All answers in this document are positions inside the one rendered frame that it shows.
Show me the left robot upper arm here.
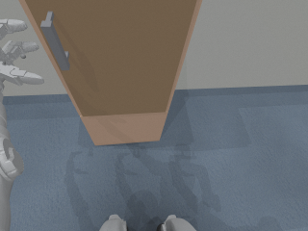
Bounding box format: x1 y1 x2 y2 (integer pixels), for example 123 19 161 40
0 137 24 231

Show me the robot left hand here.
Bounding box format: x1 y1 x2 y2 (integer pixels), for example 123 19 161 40
0 19 44 86

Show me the cupboard door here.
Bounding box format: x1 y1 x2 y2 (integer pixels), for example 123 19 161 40
25 0 197 116

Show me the robot left forearm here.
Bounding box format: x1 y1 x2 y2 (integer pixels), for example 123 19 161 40
0 80 11 141

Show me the robot thigh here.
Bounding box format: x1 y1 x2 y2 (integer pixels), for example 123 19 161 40
99 218 127 231
161 218 196 231

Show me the robot right thigh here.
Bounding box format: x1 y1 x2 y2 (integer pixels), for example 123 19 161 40
161 218 196 231

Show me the robot left thigh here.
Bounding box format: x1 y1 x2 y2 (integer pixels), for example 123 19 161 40
99 218 127 231

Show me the handle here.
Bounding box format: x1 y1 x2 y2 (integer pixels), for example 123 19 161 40
40 11 70 71

